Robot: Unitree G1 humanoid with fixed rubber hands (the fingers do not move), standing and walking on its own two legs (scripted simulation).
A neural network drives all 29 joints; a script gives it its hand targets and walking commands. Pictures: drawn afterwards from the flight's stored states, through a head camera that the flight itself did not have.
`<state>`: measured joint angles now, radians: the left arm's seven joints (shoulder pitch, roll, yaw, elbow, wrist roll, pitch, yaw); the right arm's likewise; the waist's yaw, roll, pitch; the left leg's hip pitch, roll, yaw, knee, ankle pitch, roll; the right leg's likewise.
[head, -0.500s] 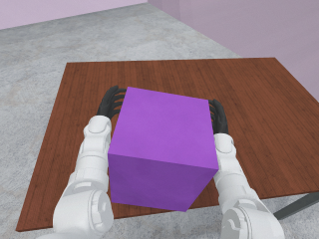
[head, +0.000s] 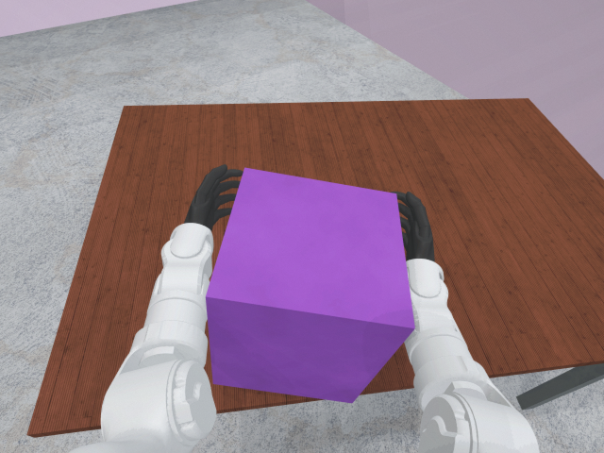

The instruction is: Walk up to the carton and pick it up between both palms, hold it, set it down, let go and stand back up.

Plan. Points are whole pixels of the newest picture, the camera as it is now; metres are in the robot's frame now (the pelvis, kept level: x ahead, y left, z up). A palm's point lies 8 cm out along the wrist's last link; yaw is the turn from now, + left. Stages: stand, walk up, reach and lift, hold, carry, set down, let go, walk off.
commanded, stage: set down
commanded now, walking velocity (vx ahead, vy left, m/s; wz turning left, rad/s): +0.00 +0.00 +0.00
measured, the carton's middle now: (301, 292) +0.33 -0.01 +0.01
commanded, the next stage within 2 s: none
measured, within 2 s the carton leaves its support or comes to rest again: rests again in 0.64 s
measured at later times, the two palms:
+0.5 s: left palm (199, 225) +0.41 +0.13 +0.06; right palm (413, 249) +0.36 -0.17 +0.06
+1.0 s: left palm (184, 238) +0.41 +0.16 +0.03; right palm (412, 253) +0.37 -0.17 +0.04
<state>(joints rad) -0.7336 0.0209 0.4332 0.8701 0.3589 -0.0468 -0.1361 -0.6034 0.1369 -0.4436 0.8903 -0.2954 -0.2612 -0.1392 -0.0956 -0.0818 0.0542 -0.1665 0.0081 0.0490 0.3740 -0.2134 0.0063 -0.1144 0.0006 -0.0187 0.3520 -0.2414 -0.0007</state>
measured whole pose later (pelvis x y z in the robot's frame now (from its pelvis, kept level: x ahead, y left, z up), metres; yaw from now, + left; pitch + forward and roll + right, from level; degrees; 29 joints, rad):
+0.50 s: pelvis +0.00 +0.00 +0.00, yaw +0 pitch +1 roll +0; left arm -0.73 0.02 0.48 0.89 0.40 -0.09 -0.14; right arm -0.63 0.15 -0.48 0.91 -0.33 -0.29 -0.13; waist -0.09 -0.08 0.05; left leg -0.19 0.01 0.05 0.37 -0.21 0.01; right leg -0.13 0.00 -0.02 0.35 -0.24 0.00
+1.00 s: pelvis -0.01 +0.01 +0.00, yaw +0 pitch +13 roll -1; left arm -0.78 0.17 0.12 1.22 0.04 -0.28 0.03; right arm -0.75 -0.02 -0.30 1.26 0.03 -0.38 -0.19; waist -0.10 -0.04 -0.14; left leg -0.47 0.02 0.05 0.44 -0.20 0.01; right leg -0.39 0.01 -0.02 0.35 -0.19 0.01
